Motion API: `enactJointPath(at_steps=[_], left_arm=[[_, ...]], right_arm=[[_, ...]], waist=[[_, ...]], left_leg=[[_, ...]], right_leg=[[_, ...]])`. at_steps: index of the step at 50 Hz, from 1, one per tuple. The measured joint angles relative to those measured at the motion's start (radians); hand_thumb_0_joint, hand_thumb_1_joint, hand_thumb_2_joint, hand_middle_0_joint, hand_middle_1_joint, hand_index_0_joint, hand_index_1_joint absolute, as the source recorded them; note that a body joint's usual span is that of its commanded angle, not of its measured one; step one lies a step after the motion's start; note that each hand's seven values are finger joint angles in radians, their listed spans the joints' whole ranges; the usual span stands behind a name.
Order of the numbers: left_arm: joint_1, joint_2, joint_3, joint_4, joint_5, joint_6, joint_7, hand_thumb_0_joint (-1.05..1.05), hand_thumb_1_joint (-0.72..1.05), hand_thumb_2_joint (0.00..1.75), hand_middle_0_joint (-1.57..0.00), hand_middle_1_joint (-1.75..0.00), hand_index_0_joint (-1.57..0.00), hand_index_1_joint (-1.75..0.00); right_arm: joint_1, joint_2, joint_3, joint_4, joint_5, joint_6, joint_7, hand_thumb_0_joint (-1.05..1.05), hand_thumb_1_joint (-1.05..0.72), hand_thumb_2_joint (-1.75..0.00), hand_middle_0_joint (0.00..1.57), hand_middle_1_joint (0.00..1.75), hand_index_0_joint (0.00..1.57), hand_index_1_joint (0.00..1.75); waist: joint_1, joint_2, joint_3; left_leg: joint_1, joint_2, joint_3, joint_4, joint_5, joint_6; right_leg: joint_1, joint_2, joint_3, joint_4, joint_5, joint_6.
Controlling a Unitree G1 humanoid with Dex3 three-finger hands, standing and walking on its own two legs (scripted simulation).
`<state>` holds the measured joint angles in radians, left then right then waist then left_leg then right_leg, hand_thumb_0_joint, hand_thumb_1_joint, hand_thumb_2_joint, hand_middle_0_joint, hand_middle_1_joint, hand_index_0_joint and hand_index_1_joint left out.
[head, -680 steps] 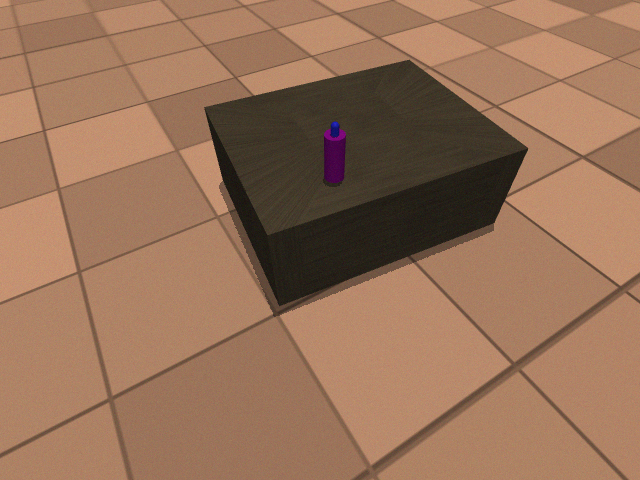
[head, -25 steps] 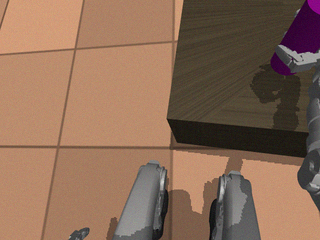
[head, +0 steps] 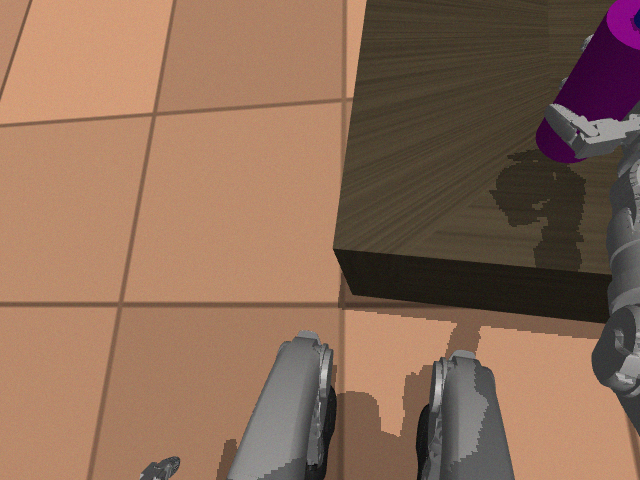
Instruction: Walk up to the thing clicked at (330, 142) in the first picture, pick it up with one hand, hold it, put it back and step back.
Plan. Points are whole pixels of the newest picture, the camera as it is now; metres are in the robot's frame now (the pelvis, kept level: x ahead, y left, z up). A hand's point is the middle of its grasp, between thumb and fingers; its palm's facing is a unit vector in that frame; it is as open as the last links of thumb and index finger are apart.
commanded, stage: lift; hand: right
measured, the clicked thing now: (611, 76) +0.54 -0.21 +0.05
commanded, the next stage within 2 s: hold in 1.70 s
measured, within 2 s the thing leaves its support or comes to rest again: neither
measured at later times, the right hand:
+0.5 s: hand (636, 102) +0.49 -0.21 +0.09, palm faces +0.17 +0.99 -0.02, open 9.6 cm
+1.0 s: hand out of the picture +0.41 -0.20 +0.17, palm faces +0.18 +0.98 -0.02, open 9.5 cm
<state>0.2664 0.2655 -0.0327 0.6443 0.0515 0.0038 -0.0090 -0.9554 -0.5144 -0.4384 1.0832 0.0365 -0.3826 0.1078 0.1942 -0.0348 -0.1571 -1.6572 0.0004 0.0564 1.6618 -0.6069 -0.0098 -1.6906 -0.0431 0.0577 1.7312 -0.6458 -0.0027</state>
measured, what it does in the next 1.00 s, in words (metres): rises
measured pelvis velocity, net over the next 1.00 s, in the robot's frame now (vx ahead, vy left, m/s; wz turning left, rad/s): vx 0.03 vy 0.00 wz -0.05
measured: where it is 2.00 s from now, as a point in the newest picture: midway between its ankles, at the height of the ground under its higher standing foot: (371, 463)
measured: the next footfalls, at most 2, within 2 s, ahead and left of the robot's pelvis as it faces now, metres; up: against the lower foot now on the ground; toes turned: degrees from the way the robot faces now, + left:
none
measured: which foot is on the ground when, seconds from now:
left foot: down 0.00-1.00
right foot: down 0.00-1.00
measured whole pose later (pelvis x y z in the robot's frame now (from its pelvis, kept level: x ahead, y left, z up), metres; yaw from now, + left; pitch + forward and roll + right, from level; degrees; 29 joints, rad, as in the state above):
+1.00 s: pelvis +0.03 +0.00 +0.15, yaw -3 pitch +17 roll +3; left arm 0.24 0.23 0.02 0.70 0.01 -0.08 0.03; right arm -0.35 -0.23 -0.22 0.63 0.13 -0.39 0.04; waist 0.06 -0.01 -0.10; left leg -0.91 0.01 0.04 1.07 -0.46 -0.02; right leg -0.94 -0.03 0.02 1.14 -0.50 0.00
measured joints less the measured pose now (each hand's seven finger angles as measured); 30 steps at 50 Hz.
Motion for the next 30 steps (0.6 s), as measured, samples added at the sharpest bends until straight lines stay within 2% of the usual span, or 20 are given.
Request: enactJointPath(at_steps=[7, 13, 30], left_arm=[[0.003, -0.006, 0.005, -0.003, -0.005, 0.003, 0.0, 0.0, 0.91, 0.9, -0.19, -0.29, -0.2, -0.29], [-0.002, -0.017, 0.013, 0.011, -0.011, -0.002, 0.006, 0.0, 0.91, 0.91, -0.19, -0.29, -0.2, -0.29], [-0.01, -0.029, 0.041, 0.034, -0.028, -0.033, 0.022, 0.0, 0.9, 0.91, -0.19, -0.29, -0.19, -0.29]], right_arm=[[0.053, 0.027, 0.006, -0.059, 0.003, 0.009, -0.005, 0.0, 0.39, -1.19, 0.74, 1.09, 0.75, 1.1], [0.122, 0.069, 0.022, -0.119, 0.017, 0.019, -0.02, 0.0, 0.39, -1.19, 0.74, 1.09, 0.76, 1.1], [0.369, 0.198, 0.109, -0.296, 0.053, 0.017, -0.057, 0.0, 0.39, -1.19, 0.74, 1.09, 0.76, 1.09]], waist=[[-0.007, 0.001, 0.003], [-0.025, -0.002, 0.003], [-0.079, 0.01, 0.002]], left_leg=[[0.035, 0.0, 0.0, -0.031, 0.006, 0.0], [0.103, -0.001, -0.002, -0.086, 0.015, -0.001], [0.413, 0.0, -0.007, -0.324, 0.069, -0.004]], right_leg=[[0.035, 0.0, -0.001, -0.03, 0.006, 0.0], [0.103, -0.001, -0.005, -0.085, 0.015, 0.0], [0.412, 0.002, -0.017, -0.321, 0.068, -0.002]])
